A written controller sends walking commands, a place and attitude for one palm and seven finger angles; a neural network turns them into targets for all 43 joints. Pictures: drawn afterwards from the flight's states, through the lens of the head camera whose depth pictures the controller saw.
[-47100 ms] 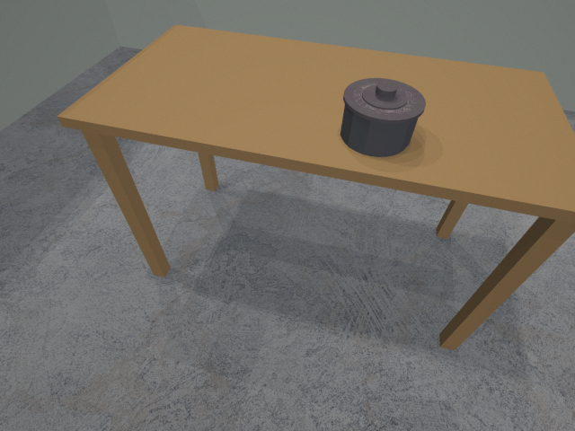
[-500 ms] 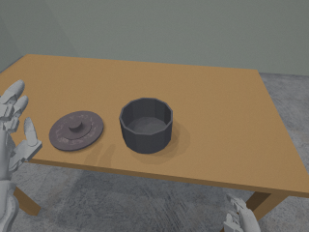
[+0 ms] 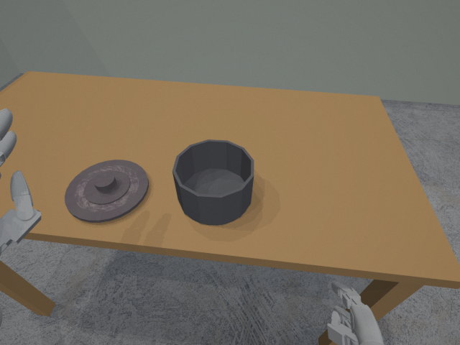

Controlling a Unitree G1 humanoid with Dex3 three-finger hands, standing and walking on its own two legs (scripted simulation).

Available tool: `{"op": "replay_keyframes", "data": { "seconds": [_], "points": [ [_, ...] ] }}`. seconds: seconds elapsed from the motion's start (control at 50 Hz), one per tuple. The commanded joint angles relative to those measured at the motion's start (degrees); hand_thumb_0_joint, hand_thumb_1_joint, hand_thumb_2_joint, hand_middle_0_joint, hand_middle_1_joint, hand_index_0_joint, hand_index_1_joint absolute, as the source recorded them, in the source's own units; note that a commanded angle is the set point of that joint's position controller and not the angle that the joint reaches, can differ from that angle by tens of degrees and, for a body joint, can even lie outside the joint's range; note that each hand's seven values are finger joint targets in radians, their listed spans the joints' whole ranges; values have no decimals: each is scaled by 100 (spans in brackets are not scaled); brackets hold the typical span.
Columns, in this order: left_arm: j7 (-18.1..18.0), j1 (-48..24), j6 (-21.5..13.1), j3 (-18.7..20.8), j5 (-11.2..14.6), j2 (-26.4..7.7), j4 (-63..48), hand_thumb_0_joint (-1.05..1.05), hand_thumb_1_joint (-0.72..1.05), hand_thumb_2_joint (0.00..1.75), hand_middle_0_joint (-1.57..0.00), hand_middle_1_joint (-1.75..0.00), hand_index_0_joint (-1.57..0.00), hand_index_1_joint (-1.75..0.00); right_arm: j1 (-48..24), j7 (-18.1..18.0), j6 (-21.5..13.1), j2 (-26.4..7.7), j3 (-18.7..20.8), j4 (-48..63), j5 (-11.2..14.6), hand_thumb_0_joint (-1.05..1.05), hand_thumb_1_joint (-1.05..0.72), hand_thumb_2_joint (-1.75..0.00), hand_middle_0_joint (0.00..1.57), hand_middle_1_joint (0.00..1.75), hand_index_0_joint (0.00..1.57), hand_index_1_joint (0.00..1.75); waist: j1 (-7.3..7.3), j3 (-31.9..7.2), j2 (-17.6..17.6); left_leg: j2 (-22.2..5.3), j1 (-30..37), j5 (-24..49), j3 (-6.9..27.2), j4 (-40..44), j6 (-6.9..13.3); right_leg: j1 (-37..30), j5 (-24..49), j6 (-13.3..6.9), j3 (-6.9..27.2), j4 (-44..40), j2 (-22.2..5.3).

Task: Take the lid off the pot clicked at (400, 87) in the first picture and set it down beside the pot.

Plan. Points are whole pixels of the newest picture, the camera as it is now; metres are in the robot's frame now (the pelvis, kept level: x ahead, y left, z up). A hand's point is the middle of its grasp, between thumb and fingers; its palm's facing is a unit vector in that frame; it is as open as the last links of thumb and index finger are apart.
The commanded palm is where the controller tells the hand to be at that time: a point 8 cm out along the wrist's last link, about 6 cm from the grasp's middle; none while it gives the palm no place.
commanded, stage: step back with the hand held close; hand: left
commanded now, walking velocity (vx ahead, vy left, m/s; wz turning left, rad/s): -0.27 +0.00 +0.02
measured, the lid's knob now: (105, 181) +0.40 +0.33 +0.02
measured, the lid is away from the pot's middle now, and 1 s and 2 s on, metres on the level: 0.24 0.24 0.24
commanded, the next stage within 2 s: stop stepping back and stand still in 1.10 s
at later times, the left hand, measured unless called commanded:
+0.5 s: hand (8, 267) +0.13 +0.25 +0.21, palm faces +0.45 -0.78 -0.43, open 7.4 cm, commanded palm +0.07 +0.29 +0.21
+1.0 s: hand out of the picture +0.08 +0.24 +0.19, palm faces +0.28 -0.86 -0.43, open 7.4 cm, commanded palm +0.00 +0.29 +0.21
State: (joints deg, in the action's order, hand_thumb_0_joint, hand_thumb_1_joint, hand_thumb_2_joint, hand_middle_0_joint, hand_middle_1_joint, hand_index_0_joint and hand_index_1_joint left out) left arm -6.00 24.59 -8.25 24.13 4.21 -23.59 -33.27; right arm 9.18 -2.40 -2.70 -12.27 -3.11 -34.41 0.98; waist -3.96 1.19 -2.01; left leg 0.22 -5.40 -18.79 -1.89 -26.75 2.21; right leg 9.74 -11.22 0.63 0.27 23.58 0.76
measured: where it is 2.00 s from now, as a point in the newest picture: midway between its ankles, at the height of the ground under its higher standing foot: outside the picture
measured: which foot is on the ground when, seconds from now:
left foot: down 0.00-1.00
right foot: down 0.00-0.62, up 0.64-0.82, down 0.84-1.00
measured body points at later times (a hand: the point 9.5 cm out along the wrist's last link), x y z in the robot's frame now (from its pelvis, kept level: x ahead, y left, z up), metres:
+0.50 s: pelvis -0.06 +0.01 -0.02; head -0.06 +0.01 +0.43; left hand +0.10 +0.29 +0.23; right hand +0.11 -0.23 -0.09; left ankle -0.04 +0.09 -0.74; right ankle +0.02 -0.13 -0.74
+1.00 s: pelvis -0.15 +0.02 -0.01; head -0.11 +0.05 +0.44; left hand +0.06 +0.28 +0.22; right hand +0.04 -0.20 -0.07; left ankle -0.04 +0.09 -0.74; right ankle -0.16 -0.12 -0.74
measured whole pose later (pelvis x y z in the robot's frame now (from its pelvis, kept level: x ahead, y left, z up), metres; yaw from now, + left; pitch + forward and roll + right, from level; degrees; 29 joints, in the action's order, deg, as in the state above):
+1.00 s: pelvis -0.15 +0.02 -0.01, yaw -4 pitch +1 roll -2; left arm -6.4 26.2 -13.3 23.5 2.8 -26.0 -38.1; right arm 6.5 -1.4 -3.7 -9.6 -1.4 -31.7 0.9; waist -0.1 3.0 1.5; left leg -2.0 -24.7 -7.0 -7.0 -30.3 4.3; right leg 15.4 -18.3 0.9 0.5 31.3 0.9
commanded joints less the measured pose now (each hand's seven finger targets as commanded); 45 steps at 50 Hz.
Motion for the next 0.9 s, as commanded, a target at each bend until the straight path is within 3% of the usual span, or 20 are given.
{"op": "replay_keyframes", "data": {
  "seconds": [0.0, 0.08, 0.12, 0.18, 0.28, 0.32, 0.38, 0.42, 0.46, 0.5, 0.54, 0.58, 0.6, 0.62, 0.64, 0.68, 0.74, 0.8, 0.84, 0.88],
  "points": [
    [31, -85, -391, 291, -70, -683, -835, 0, 90, 90, -20, -30, -20, -30, -552, -79, -142, -728, 373, 1009, -3, 0, -90, -90, 20, 30, 20, 30, 339, -773, 193, -557, -14, 2196, 337, 159, 115, -76, 2669, -232, 748, -4, -735],
    [-5, 460, -443, 603, -126, -1008, -1506, 0, 90, 90, -20, -30, -20, -30, -599, 0, -8, -735, 458, 1210, 22, 0, -90, -90, 20, 30, 20, 30, 299, -1374, -348, -786, -41, 3147, 535, 51, 181, -164, 2539, -186, 614, 459, -668],
    [-33, 765, -480, 736, -137, -1086, -1755, 0, 90, 90, -20, -30, -20, -30, -569, 32, 53, -698, 490, 1301, 42, 0, -90, -90, 20, 30, 20, 30, 291, -1425, -159, -874, -326, 3126, 632, 54, 207, -151, 2197, -151, 487, 622, -618],
    [-116, 865, -524, 1069, -108, -1398, -2194, 0, 90, 90, -20, -30, -20, -30, -574, 19, 52, -738, 534, 1437, 82, 0, -90, -90, 20, 30, 20, 30, 306, -1369, -364, -941, -829, 2767, 777, 122, 245, -173, 1828, -123, 488, 863, -573],
    [-169, 787, -584, 999, -52, -1181, -2017, 0, 90, 90, -20, -30, -20, -30, -398, -29, -98, -768, 579, 1427, 87, 0, -90, -90, 20, 30, 20, 30, 335, -821, -798, -1050, -1495, 2141, 813, 335, 281, 22, 723, -90, 310, 1218, -448],
    [-192, 633, -588, 917, -49, -1044, -1634, 0, 90, 90, -20, -30, -20, -30, -273, -56, -154, -804, 600, 1373, 99, 0, -90, -90, 20, 30, 20, 30, 368, -498, -666, -1065, -1935, 1170, 788, 387, 291, 34, 462, -121, 335, 1275, -468],
    [-218, 265, -591, 842, -59, -1025, -1324, 0, 90, 90, -20, -30, -20, -30, -98, -93, -188, -811, 626, 1322, 122, 0, -90, -90, 20, 30, 20, 30, 482, -302, 356, -638, -2087, -414, 652, -100, 185, 305, 969, -285, 880, 596, -798],
    [-231, 123, -565, 720, -76, -994, -1049, 0, 90, 90, -20, -30, -20, -30, 27, -111, -175, -777, 644, 1258, 105, 0, -90, -90, 20, 30, 20, 30, 552, -181, 1163, -341, -1718, -955, 548, -732, 108, 994, 254, -412, 1359, -183, -1163],
    [-261, 53, -558, 594, -100, -971, -1107, 0, 90, 90, -20, -30, -20, -30, 28, -88, -170, -720, 619, 1171, 107, 0, -90, -90, 20, 30, 20, 30, 581, -222, 1347, -234, -1288, -954, 470, -1174, 91, 1481, -584, -503, 1497, -641, -1382],
    [-282, 205, -598, 562, -112, -971, -1269, 0, 90, 90, -20, -30, -20, -30, -40, -79, -207, -650, 563, 1146, 104, 0, -90, -90, 20, 30, 20, 30, 579, -408, 1033, -240, -1054, -727, 407, -1148, 104, 1533, -576, -537, 1373, -570, -1436],
    [-319, 449, -667, 653, -129, -1013, -1548, 0, 90, 90, -20, -30, -20, -30, -145, -100, -241, -700, 587, 1242, 103, 0, -90, -90, 20, 30, 20, 30, 529, -533, 461, -424, -1261, -744, 667, -442, 205, 1266, -370, -397, 1010, -33, -1104],
    [-349, 451, -810, 838, -209, -1160, -2101, 0, 90, 90, -20, -30, -20, -30, -305, -128, -336, -814, 584, 1391, 107, 0, -90, -90, 20, 30, 20, 30, 479, -587, -713, -1017, -2081, -1416, 1341, 649, 445, 685, -491, -147, 414, 1152, -497],
    [-361, 490, -852, 851, -269, -1021, -2114, 0, 90, 90, -20, -30, -20, -30, -379, -125, -407, -816, 569, 1437, 86, 0, -90, -90, 20, 30, 20, 30, 437, -552, -1399, -1435, -3005, -2163, 1671, 1293, 626, 27, -660, 4, 87, 2162, -108],
    [-382, 384, -877, 958, -347, -1093, -2209, 0, 90, 90, -20, -30, -20, -30, -387, -112, -499, -782, 581, 1439, 59, 0, -90, -90, 20, 30, 20, 30, 415, -522, -1662, -1704, -3663, -2478, 1822, 1718, 762, -381, -875, 92, 67, 3076, 86],
    [-417, 319, -866, 1036, -361, -1154, -2217, 0, 90, 90, -20, -30, -20, -30, -305, -105, -559, -720, 590, 1372, 14, 0, -90, -90, 20, 30, 20, 30, 423, -405, -1490, -1737, -3701, -2030, 1805, 1723, 794, -248, -1031, 94, 170, 3487, 90],
    [-426, 310, -840, 1005, -270, -1191, -2352, 0, 90, 90, -20, -30, -20, -30, -136, -61, -624, -689, 644, 1278, 36, 0, -90, -90, 20, 30, 20, 30, 435, -485, -788, -1629, -2659, -370, 1494, 1106, 673, 470, -1425, 29, 218, 3036, 9],
    [-410, 420, -798, 744, -193, -913, -1727, 0, 90, 90, -20, -30, -20, -30, -114, -43, -675, -665, 602, 1018, -2, 0, -90, -90, 20, 30, 20, 30, 377, -342, -487, -1508, -1341, 1058, 1210, 563, 394, 973, -1427, -29, 3, 1138, -154],
    [-292, -30, -862, 377, -217, -733, -1397, 0, 90, 90, -20, -30, -20, -30, -121, -37, -664, -753, 543, 849, -44, 0, -90, -90, 20, 30, 20, 30, 431, -683, -538, -1299, -645, 2286, 1074, -54, 201, 618, 245, -122, 99, -188, -264],
    [-239, -303, -911, 435, -196, -922, -1237, 0, 90, 90, -20, -30, -20, -30, -159, -92, -583, -786, 573, 831, -44, 0, -90, -90, 20, 30, 20, 30, 434, -1013, -5, -1120, -434, 2699, 794, -384, 114, 502, 1670, -223, 321, -97, -621],
    [-204, -139, -907, 439, -186, -962, -1403, 0, 90, 90, -20, -30, -20, -30, -231, -99, -466, -765, 649, 897, 20, 0, -90, -90, 20, 30, 20, 30, 410, -1668, 252, -1044, 120, 3597, 640, -394, 69, 436, 1768, -162, 222, 375, -495]
  ]
}}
